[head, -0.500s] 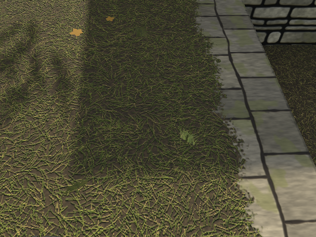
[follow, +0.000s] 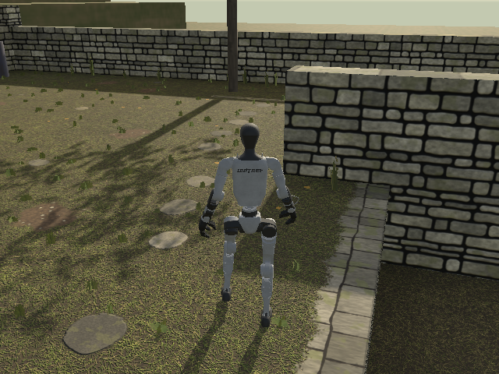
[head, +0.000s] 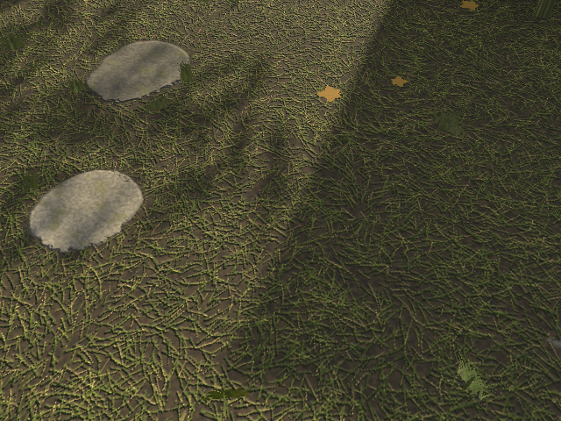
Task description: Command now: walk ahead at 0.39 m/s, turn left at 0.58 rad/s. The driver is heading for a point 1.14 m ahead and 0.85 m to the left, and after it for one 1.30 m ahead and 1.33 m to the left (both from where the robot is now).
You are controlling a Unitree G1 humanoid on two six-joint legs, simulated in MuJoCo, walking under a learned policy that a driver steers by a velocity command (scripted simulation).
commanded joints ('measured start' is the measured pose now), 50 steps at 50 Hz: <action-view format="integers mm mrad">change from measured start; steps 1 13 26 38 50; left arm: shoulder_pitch -113 -64 -97 -14 120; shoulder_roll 159 163 111 133 205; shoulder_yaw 33 4 2 17 50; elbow -72 -87 -116 -114 -42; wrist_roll -5 -12 -2 6 -22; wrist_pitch -6 59 94 16 28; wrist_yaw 12 21 29 43 25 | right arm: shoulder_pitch -63 2 -62 -18 -233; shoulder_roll -8 -152 -159 -70 6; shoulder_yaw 6 -45 -47 -43 3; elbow -81 -140 -128 -85 -173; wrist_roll -10 -15 -22 -13 10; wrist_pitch -20 4 51 21 -9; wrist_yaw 19 13 -50 -12 49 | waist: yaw -23 -93 -46 -42 55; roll -108 -33 178 -193 -183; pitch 33 -300 -201 54 113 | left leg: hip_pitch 55 711 288 -171 -28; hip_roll -5 174 -6 -116 -36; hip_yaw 41 -343 -380 -44 105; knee -183 -502 -681 296 -227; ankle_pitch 157 641 -439 -21 -35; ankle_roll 3 323 183 -14 17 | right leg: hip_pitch -50 -587 -255 -72 85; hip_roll -234 -57 25 -271 -342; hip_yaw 39 221 149 316 43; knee -85 1078 514 -134 -114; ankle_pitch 473 -328 -162 -258 85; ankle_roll -134 88 88 -78 -102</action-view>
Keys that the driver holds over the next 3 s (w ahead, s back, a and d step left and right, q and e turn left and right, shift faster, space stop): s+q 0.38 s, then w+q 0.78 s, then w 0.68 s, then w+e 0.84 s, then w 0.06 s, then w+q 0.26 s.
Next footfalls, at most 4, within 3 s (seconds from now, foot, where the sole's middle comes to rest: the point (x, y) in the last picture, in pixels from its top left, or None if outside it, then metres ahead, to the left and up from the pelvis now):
0.18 left None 0.26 0.14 -0.78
0.60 right None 0.22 -0.10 -0.78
1.10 left None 0.28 0.29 -0.78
1.62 right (161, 337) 0.67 0.39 -0.78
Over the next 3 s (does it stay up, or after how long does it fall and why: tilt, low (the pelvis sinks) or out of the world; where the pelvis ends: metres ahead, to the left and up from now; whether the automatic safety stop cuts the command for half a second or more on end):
stays up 1.05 0.78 0.00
